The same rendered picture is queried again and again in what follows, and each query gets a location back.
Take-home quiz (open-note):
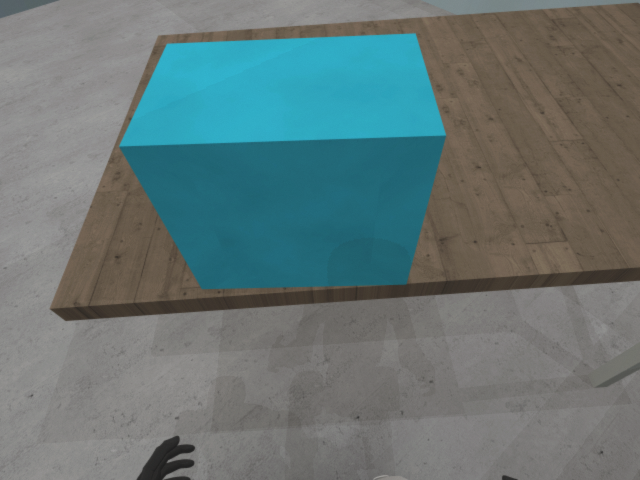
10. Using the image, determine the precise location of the left robot hand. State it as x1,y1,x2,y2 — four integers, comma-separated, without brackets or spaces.
137,436,195,480

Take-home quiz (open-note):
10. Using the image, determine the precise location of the table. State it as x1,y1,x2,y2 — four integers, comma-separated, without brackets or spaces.
50,3,640,388

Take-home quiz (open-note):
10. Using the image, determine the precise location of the carton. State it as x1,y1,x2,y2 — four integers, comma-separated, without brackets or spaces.
119,33,446,289

